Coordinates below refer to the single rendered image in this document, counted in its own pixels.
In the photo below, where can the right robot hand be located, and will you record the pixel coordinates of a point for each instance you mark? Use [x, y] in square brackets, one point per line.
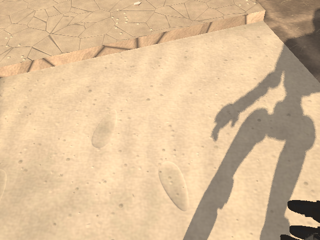
[309, 209]

